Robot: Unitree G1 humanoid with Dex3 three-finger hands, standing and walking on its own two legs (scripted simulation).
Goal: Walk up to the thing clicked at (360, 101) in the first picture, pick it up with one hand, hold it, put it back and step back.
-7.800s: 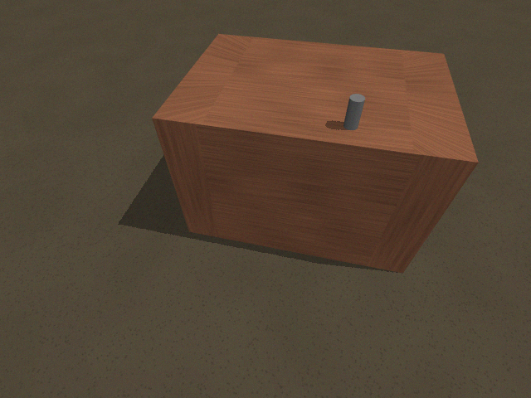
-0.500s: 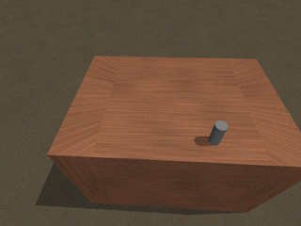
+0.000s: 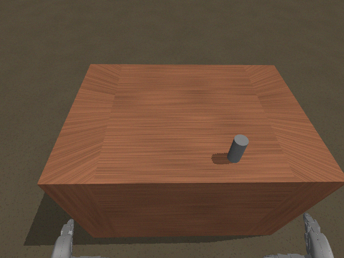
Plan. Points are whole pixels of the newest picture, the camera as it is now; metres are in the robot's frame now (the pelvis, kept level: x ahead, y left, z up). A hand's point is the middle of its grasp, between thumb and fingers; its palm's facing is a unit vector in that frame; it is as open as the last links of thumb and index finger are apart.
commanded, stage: rise first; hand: right
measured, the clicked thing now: (237, 149) +0.45 -0.20 -0.08
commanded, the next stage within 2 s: go down in 1.00 s
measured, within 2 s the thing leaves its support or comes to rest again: neither
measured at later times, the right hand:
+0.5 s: hand (301, 234) +0.18 -0.27 -0.01, palm faces +0.30 +0.88 -0.37, open 17.5 cm
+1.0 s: hand (314, 238) +0.16 -0.27 +0.02, palm faces +0.32 +0.87 -0.38, open 17.5 cm
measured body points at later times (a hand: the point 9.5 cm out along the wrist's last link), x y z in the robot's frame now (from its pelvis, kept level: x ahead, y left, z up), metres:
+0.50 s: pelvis +0.00 +0.00 +0.00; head +0.00 +0.02 +0.45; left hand +0.17 +0.27 -0.09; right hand +0.16 -0.31 +0.01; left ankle -0.01 +0.13 -0.74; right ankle -0.01 -0.14 -0.74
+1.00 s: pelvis -0.02 +0.00 +0.00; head -0.02 +0.02 +0.45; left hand +0.15 +0.26 -0.09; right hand +0.14 -0.31 +0.05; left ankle -0.01 +0.13 -0.74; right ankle -0.01 -0.14 -0.74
